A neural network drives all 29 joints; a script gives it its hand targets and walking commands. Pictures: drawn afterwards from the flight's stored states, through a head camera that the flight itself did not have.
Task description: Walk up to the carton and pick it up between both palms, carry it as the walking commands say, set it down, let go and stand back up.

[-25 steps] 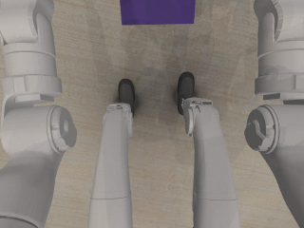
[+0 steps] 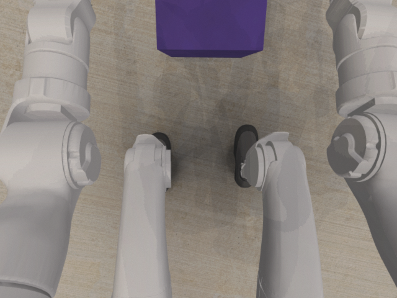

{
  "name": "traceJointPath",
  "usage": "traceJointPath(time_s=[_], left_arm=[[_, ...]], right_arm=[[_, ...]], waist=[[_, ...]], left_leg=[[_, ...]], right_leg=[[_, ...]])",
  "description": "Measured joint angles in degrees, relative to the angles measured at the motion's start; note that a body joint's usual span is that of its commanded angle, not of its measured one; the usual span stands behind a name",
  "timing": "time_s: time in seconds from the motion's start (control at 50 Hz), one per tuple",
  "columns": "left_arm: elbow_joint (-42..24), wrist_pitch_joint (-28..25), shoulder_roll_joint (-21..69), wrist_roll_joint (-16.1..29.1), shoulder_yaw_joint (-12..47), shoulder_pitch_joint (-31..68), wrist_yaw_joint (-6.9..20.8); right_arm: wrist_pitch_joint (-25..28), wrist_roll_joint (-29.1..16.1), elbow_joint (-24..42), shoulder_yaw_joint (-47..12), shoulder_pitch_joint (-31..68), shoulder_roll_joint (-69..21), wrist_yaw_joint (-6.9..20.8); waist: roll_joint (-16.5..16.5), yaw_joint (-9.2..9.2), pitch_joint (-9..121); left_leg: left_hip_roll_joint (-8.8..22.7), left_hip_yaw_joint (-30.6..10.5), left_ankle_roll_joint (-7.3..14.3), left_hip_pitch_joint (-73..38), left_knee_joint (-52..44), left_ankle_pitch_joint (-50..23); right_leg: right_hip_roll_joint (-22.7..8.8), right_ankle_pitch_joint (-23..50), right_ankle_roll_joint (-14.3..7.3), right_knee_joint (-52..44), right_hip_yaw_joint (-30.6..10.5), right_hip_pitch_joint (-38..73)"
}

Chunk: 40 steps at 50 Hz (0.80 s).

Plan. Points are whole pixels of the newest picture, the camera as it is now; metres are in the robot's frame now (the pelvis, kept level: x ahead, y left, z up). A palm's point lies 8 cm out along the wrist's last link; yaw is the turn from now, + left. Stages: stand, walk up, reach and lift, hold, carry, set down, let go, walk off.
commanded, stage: reach and lift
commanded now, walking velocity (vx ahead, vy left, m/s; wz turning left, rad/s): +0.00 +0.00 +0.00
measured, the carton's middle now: (208, 4) +0.57 -0.01 -0.40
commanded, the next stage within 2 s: none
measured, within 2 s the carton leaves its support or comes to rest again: neither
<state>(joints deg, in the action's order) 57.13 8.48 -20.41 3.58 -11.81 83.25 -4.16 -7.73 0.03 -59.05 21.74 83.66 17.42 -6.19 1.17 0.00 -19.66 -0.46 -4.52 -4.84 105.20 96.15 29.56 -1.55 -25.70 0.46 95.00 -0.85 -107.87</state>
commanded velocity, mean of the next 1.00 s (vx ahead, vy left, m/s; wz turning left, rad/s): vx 0.00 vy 0.00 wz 0.00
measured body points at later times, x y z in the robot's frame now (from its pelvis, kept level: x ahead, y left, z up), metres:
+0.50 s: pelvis -0.01 +0.00 -0.10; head +0.37 +0.00 +0.12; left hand +0.56 +0.17 -0.29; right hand +0.55 -0.19 -0.30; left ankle +0.10 +0.15 -0.49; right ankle +0.12 -0.12 -0.49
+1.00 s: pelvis -0.01 +0.01 -0.14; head +0.38 +0.00 +0.06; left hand +0.57 +0.16 -0.34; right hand +0.56 -0.19 -0.34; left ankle +0.10 +0.15 -0.49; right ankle +0.12 -0.12 -0.49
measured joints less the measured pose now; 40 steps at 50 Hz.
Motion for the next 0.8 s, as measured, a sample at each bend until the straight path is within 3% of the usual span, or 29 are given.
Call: traceJointPath(time_s=[0.12, 0.24, 0.36, 0.44, 0.8], left_arm=[[-9.06, 0.18, -0.08, 5.1, 4.44, 3.95, -3.4], [-8.48, 3.38, -0.1, 6.91, 6.0, 3.67, -6.11], [1.52, 1.15, -0.11, 6.92, 4.9, 5.89, -4.82], [5.62, -1.02, -0.1, 6.91, 4.5, 6.04, -3.37], [6.87, -4.08, -0.1, 8.16, 8.38, 7.67, -3.44]], right_arm=[[0.03, -1.4, 8.24, -5.3, 3.08, 3.29, -3.19], [-2.72, -6.25, 9.08, -10.26, 2.85, 3.74, -4.76], [-2.01, -6.29, -1.87, -10.54, 5.85, 3.92, -3.8], [0.15, -6.28, -5.7, -10.54, 6.14, 3.93, -2.49], [3.93, -6.29, -8.5, -10.62, 7.21, 4.3, -1.76]], waist=[[0.0, 0.0, -11.46], [-0.01, 0.0, -10.68], [-0.01, 0.0, -10.28], [0.0, 0.0, -10.28], [0.0, 0.0, -10.53]], left_leg=[[-0.39, -0.5, -0.29, 3.35, 6.88, 0.95], [-0.41, -0.7, -0.51, 7.17, 15.3, 3.8], [-0.5, -0.45, -0.51, 7.38, 19.51, 5.5], [-0.56, -0.38, -0.51, 8.67, 20.85, 5.69], [-1.62, -0.87, -1.13, 18.66, 28.72, 6.11]], right_leg=[[0.14, -0.61, 0.0, 6.57, -0.02, -3.4], [0.68, -2.66, 0.0, 14.62, -0.39, -7.64], [0.94, -4.07, 0.13, 18.88, -0.97, -8.22], [1.04, -4.13, 0.31, 20.14, -1.16, -9.57], [1.04, -4.23, 0.81, 27.73, -1.55, -19.61]])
